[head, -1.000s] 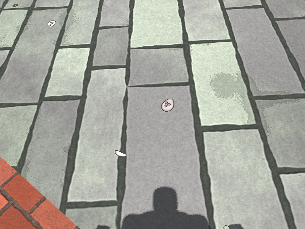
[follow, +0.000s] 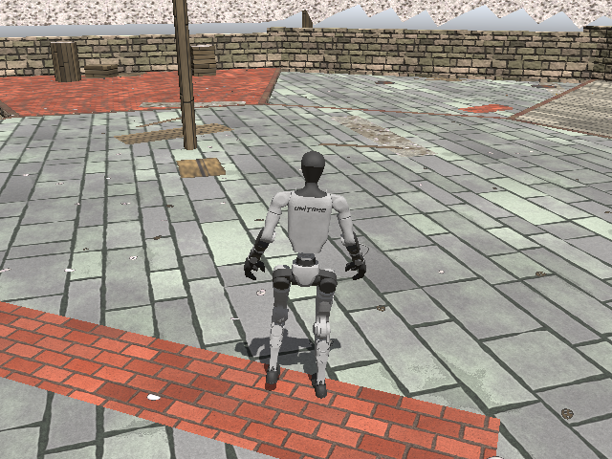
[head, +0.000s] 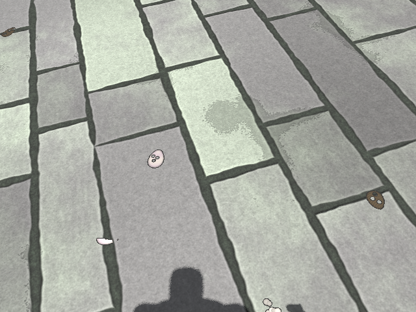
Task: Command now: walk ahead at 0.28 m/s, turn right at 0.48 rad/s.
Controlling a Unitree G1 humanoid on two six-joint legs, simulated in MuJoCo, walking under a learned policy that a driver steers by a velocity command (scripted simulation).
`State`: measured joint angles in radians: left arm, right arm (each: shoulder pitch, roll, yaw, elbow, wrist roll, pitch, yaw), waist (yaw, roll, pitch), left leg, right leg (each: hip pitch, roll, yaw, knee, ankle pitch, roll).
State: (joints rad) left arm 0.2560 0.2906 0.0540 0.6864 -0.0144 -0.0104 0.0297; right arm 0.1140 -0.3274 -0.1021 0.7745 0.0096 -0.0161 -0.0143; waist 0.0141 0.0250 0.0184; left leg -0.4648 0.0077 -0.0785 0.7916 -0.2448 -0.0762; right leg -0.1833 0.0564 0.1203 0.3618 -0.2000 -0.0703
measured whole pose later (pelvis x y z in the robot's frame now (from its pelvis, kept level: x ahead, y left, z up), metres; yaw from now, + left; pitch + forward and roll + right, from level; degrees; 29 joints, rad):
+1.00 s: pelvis +0.46 +0.07 -0.01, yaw +22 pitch +1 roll -3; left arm 0.34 0.30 0.08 0.80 -0.01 -0.10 -0.01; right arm 0.13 -0.32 -0.05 0.66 0.02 -0.03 0.02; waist 0.08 0.05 0.05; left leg -0.67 0.10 -0.06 0.83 -0.12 0.00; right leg -0.03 0.03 -0.13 0.24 -0.22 -0.01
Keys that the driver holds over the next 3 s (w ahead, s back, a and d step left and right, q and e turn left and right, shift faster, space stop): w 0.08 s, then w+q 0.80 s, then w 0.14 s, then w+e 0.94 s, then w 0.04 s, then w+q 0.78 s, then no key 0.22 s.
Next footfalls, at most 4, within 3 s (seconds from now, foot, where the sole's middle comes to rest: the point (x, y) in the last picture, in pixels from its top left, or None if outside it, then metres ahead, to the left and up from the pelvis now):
0.24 left None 0.15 0.15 -0.79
0.68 right None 0.48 -0.04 -0.79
1.16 left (147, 264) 0.65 0.31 -0.79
1.68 right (199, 183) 0.98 0.14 -0.79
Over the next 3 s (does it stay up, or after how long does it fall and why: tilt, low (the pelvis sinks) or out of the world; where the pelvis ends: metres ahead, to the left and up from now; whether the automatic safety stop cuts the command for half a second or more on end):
stays up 1.52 0.24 -0.01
